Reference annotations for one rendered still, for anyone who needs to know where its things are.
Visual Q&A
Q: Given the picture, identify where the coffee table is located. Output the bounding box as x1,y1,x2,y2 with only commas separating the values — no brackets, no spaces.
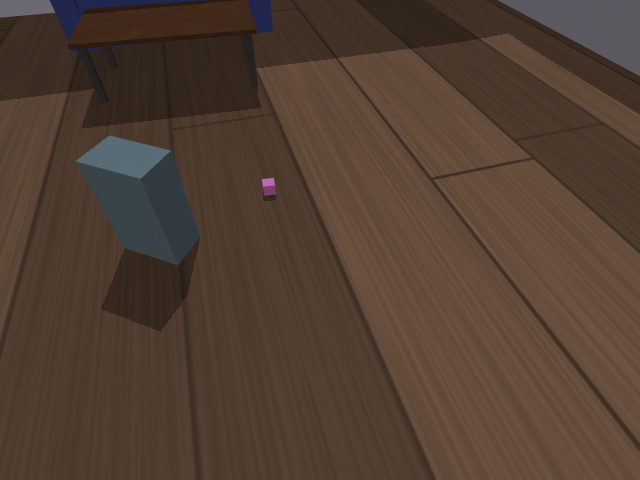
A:
67,0,258,104

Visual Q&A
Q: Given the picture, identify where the sofa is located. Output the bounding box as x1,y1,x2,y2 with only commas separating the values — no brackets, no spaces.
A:
50,0,273,52

